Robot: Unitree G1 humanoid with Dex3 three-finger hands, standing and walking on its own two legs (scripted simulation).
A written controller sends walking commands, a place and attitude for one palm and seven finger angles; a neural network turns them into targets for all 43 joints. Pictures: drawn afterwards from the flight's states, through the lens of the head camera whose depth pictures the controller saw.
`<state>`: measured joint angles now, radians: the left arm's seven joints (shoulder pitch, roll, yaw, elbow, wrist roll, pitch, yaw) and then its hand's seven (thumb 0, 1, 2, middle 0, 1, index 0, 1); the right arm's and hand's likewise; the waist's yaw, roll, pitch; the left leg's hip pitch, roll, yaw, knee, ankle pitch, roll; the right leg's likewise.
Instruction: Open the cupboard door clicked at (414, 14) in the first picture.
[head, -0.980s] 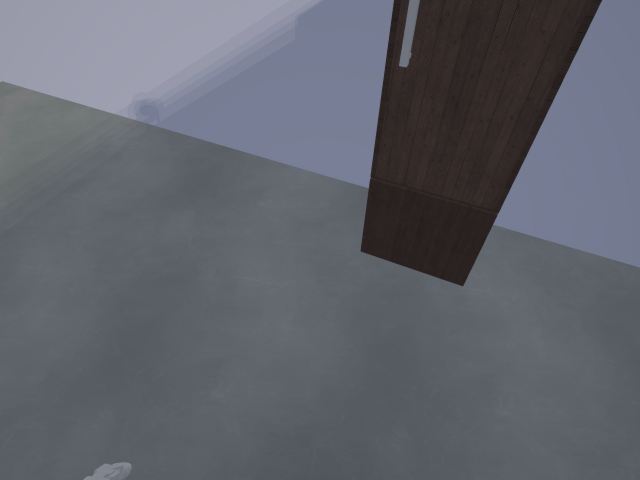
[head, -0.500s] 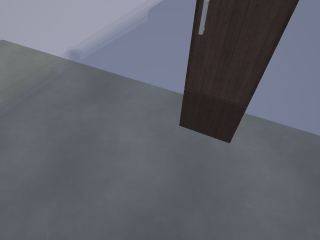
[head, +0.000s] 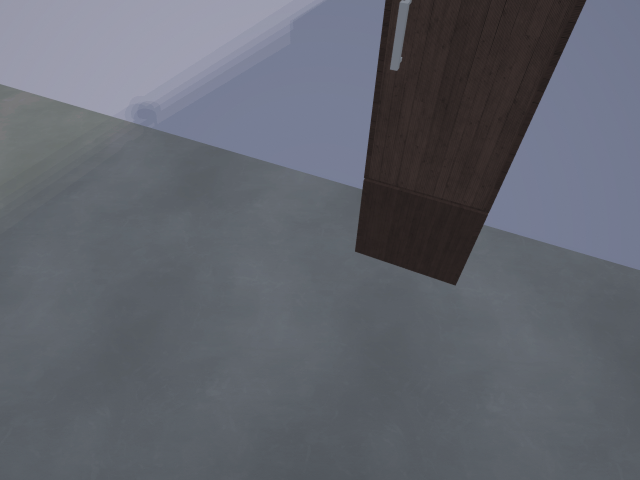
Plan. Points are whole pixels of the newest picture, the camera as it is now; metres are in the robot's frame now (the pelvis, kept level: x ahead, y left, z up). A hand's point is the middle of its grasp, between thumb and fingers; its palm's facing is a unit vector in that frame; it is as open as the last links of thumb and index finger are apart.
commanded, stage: look at it before walking up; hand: left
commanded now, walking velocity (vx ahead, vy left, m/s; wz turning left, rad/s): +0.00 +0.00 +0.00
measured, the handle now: (401, 34) +1.08 -0.14 +0.12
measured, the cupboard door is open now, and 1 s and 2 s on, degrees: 0 0 0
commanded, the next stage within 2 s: walk to a spot facing it in 0.46 s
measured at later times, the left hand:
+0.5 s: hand out of the picture +0.08 +0.25 -0.15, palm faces -0.02 -0.94 -0.33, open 7.4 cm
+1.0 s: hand out of the picture +0.04 +0.19 -0.20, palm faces +0.02 -0.99 -0.15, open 7.4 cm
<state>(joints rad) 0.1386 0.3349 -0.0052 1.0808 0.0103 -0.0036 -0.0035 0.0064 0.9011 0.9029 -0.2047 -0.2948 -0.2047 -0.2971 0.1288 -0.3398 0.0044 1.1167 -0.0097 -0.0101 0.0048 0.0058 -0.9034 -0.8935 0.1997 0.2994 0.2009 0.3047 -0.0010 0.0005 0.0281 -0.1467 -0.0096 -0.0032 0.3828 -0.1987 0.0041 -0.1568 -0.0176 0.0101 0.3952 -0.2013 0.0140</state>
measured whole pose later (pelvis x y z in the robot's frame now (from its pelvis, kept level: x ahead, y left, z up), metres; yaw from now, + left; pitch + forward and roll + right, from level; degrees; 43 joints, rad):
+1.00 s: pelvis +0.10 +0.02 -0.02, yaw -3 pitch +1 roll -1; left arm 0.41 0.17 0.03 1.13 0.02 -0.01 0.00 0.00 0.90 0.90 -0.20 -0.29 -0.20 -0.30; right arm 0.33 -0.19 0.00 1.14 -0.02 -0.04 -0.01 0.01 -0.91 -0.89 0.20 0.30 0.20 0.30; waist 0.02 -0.02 0.00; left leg -0.14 0.02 0.08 0.60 -0.48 0.03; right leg -0.19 0.00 0.04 0.65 -0.44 0.00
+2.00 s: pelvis +0.31 +0.02 +0.00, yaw -21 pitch +1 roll -1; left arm 0.30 0.22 0.09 1.02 0.03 0.04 -0.03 0.01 0.91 0.90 -0.20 -0.29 -0.20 -0.30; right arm 0.32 -0.16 -0.02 1.03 -0.03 -0.03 -0.04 0.00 -0.92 -0.89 0.20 0.30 0.20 0.30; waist 0.01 -0.04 0.00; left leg -0.14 0.05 0.14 0.39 -0.28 0.02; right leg -0.49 -0.03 -0.01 1.04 -0.32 0.03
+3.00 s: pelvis +0.52 -0.11 +0.00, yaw -23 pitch -2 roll -1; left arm 0.21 0.17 0.06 1.03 0.02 0.06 0.03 0.00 0.91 0.90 -0.20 -0.29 -0.20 -0.30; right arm 0.21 -0.13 -0.04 1.08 -0.02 0.01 -0.05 0.01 -0.94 -0.89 0.20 0.30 0.20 0.30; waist 0.00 -0.03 0.09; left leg -0.22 0.04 0.19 0.46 -0.22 0.06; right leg -0.44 -0.06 -0.02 0.93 -0.38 0.04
